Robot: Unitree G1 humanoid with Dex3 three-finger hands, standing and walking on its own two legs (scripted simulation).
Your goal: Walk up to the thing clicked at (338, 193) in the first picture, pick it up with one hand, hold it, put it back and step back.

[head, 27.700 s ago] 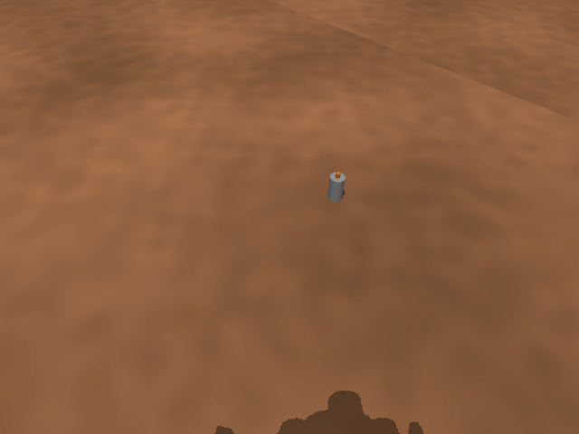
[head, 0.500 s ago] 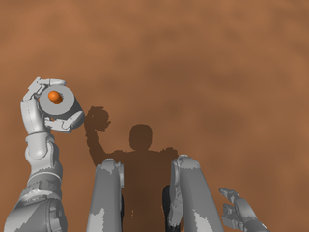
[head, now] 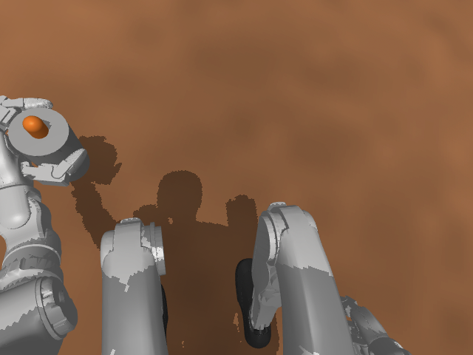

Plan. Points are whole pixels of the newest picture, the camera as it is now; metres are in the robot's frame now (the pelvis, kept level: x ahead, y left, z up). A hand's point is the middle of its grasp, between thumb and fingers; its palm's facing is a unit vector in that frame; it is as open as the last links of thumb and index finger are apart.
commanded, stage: crouch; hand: left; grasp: from the side
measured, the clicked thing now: (52, 145) +0.45 +0.26 -0.07
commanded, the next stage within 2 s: lower in 0.62 s
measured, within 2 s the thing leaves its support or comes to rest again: neither
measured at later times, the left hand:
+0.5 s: hand (59, 155) +0.46 +0.27 -0.13, palm faces +0.28 -0.96 -0.01, open 10.1 cm
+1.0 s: hand (73, 166) +0.45 +0.26 -0.18, palm faces +0.30 -0.95 +0.00, open 10.1 cm
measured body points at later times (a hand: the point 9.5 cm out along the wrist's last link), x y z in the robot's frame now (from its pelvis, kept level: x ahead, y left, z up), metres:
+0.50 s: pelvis +0.00 +0.01 -0.04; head +0.23 +0.10 +0.34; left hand +0.43 +0.32 -0.12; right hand +0.11 -0.27 -0.13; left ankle +0.09 +0.12 -0.31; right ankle +0.11 -0.12 -0.31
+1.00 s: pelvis +0.00 +0.01 -0.05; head +0.25 +0.12 +0.31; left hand +0.43 +0.31 -0.18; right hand +0.11 -0.27 -0.13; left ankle +0.09 +0.12 -0.31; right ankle +0.11 -0.12 -0.31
